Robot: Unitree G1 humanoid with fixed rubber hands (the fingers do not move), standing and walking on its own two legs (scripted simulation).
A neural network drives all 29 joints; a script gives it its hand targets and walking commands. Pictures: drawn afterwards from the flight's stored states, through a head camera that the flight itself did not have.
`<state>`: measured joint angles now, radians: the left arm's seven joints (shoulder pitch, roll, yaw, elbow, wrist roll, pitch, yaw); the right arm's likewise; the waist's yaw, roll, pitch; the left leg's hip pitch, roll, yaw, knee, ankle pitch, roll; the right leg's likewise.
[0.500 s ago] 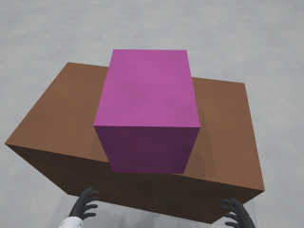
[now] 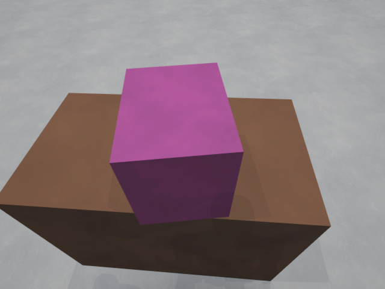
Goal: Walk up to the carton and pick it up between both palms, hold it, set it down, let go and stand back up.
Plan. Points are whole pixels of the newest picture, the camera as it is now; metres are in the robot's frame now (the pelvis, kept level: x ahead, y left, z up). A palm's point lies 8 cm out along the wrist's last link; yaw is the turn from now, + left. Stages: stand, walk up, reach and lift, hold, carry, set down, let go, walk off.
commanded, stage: stand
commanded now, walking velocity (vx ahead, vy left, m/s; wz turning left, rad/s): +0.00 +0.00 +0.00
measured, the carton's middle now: (178, 144) +0.45 +0.06 +0.03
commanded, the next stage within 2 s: none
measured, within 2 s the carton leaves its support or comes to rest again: neither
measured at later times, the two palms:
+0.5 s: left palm out of the picture +0.00 +0.23 -0.13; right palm out of the picture -0.03 -0.23 -0.14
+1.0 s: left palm out of the picture -0.01 +0.21 -0.13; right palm out of the picture -0.05 -0.22 -0.15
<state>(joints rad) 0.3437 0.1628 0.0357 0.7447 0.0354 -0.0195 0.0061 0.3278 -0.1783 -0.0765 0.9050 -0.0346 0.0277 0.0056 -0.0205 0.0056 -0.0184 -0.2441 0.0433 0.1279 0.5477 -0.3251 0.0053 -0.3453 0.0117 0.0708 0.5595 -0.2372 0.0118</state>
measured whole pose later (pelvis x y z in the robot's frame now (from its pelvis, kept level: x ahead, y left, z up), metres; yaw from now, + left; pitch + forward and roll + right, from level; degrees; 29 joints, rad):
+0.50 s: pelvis -0.01 +0.01 +0.01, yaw -1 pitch +0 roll +1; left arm 0.37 0.14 0.04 0.93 0.02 -0.01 0.03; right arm 0.32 -0.17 -0.06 1.07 -0.02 0.02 -0.02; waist -0.01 0.00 -0.01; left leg -0.19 0.03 0.15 0.47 -0.28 0.02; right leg -0.31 0.00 0.10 0.49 -0.19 0.02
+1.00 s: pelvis -0.01 +0.00 +0.01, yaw -1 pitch +0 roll +1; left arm 0.35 0.11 0.03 1.02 0.02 -0.01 0.03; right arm 0.32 -0.16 -0.05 1.13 -0.02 0.01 -0.03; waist -0.02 0.01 0.01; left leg -0.19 0.03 0.15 0.46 -0.27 0.01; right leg -0.31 0.00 0.09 0.50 -0.19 0.02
